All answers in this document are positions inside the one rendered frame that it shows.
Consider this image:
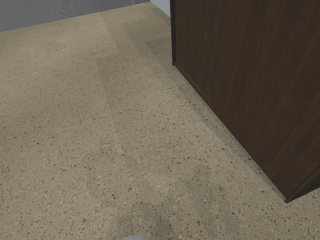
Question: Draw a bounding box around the wardrobe door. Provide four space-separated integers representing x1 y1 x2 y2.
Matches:
210 0 320 197
175 0 226 100

